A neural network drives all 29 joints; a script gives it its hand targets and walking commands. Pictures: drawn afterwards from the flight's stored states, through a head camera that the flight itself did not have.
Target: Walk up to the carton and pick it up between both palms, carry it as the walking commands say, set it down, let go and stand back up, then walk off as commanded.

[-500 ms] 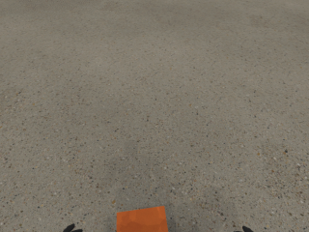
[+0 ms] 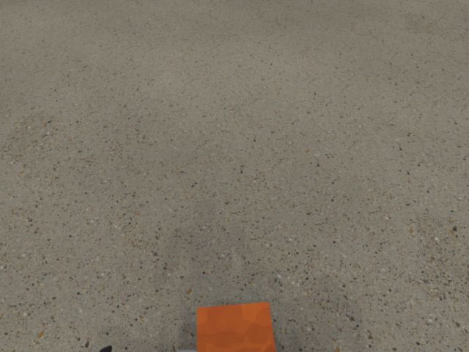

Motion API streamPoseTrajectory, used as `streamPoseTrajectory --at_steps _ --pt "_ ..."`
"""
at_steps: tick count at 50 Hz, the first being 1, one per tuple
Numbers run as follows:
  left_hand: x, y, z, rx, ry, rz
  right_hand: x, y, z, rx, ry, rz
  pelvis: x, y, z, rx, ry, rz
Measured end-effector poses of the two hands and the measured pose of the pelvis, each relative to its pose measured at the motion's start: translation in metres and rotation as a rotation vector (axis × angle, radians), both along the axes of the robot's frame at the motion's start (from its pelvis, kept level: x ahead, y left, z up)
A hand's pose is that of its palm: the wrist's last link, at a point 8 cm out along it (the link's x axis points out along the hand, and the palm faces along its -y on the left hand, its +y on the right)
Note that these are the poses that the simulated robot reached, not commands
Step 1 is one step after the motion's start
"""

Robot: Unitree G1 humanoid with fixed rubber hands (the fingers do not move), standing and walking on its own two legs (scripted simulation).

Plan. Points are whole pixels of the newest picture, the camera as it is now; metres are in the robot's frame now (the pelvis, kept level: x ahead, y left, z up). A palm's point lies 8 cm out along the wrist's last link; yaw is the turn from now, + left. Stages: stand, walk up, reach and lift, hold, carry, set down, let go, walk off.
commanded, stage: walk off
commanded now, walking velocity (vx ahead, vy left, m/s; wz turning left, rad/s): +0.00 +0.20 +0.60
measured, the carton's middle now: (234, 339) +0.23 +0.02 -0.64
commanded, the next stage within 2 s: none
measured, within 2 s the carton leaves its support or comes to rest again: rests again in 0.82 s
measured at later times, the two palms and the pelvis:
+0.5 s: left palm out of the picture -0.03 +0.36 -0.11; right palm out of the picture +0.12 -0.12 -0.16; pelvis -0.01 +0.08 -0.01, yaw +14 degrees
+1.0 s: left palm out of the picture -0.04 +0.48 -0.13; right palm (241, 346) +0.15 +0.01 -0.17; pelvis -0.02 +0.19 -0.02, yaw +28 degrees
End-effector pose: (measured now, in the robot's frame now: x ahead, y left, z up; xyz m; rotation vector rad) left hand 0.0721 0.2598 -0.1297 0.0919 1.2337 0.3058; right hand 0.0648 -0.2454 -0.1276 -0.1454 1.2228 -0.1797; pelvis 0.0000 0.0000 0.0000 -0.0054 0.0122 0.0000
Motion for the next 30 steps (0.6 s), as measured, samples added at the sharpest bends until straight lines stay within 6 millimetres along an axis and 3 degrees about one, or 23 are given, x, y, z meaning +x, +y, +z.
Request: streamPoseTrajectory --at_steps 5,13,18,24,30 --pt "-0.006 0.039 -0.021 -0.020 0.000 0.029 -0.001 0.039 -0.010 -0.012 0.012 0.038 -0.008 0.037 -0.015 -0.004 0.008 0.040" --pt "-0.031 0.070 -0.020 0.009 0.021 0.107 0.008 0.072 -0.016 0.004 0.051 0.126 -0.012 0.061 -0.015 0.044 0.035 0.118" --pt "-0.053 0.082 -0.008 0.081 0.033 0.172 0.023 0.087 -0.032 0.052 0.048 0.169 -0.010 0.065 -0.018 0.068 0.029 0.174" --pt "-0.098 0.099 0.014 0.120 0.112 0.254 0.050 0.116 -0.031 0.102 0.023 0.206 -0.006 0.080 -0.007 0.073 0.019 0.230" --pt "-0.113 0.125 0.013 0.110 0.113 0.312 0.067 0.153 -0.033 0.108 0.022 0.262 -0.003 0.108 -0.008 0.055 0.009 0.290"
